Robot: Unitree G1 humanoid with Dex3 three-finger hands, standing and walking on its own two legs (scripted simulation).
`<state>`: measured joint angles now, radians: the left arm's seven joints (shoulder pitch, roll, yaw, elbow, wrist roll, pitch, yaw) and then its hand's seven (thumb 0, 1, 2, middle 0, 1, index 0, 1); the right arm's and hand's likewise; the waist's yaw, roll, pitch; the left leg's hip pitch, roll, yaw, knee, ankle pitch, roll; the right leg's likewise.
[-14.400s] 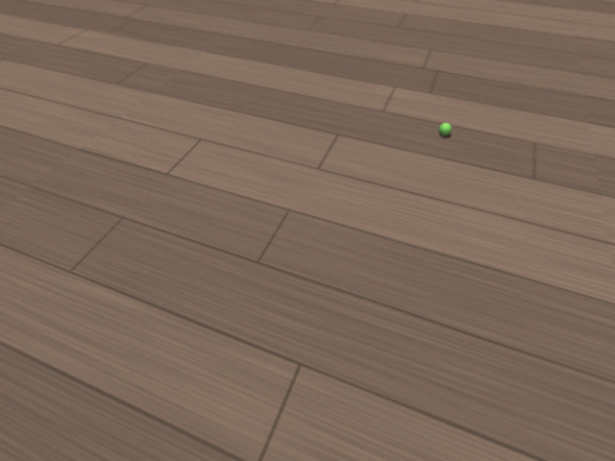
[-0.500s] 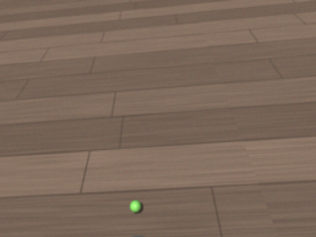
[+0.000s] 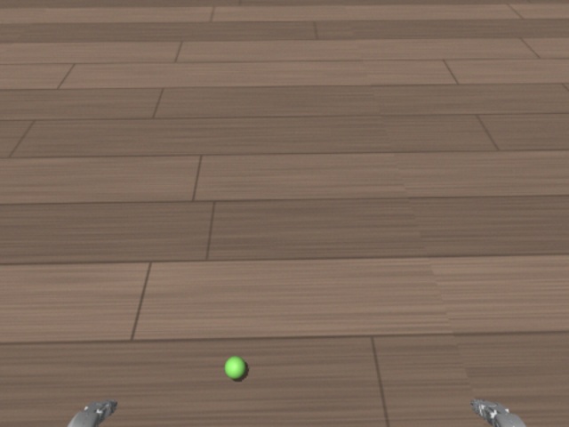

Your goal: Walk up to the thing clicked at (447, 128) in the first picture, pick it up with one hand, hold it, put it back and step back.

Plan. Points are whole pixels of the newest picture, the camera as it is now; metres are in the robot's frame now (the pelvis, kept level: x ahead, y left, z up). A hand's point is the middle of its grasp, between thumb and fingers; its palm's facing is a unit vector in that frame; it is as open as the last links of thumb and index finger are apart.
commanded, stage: walk up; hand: left
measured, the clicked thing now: (235, 367) +0.39 +0.20 -0.74
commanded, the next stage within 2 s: stand in 0.52 s
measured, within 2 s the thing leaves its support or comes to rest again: neither
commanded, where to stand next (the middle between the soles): +0.03 -0.02 m, yaw -2 degrees
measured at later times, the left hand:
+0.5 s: hand out of the picture +0.05 +0.27 -0.15, palm faces +0.00 -0.93 -0.36, open 7.4 cm
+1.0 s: hand out of the picture +0.07 +0.25 -0.15, palm faces -0.02 -0.94 -0.34, open 7.4 cm
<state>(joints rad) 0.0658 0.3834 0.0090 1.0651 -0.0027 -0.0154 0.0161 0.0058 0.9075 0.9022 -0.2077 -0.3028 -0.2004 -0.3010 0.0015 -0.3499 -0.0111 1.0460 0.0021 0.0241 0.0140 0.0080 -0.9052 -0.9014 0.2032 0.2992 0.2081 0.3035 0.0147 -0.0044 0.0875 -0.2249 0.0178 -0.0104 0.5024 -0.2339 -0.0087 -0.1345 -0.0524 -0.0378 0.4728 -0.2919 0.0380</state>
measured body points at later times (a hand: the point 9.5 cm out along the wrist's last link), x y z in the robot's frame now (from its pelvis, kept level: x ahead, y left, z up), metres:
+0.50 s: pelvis -0.01 +0.01 +0.01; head +0.00 +0.01 +0.46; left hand +0.05 +0.32 -0.13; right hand +0.06 -0.29 -0.13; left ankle +0.02 +0.13 -0.74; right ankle -0.02 -0.14 -0.74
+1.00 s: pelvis +0.00 +0.00 +0.01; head +0.01 +0.00 +0.46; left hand +0.08 +0.30 -0.12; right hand +0.08 -0.31 -0.12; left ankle +0.02 +0.13 -0.74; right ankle -0.02 -0.14 -0.74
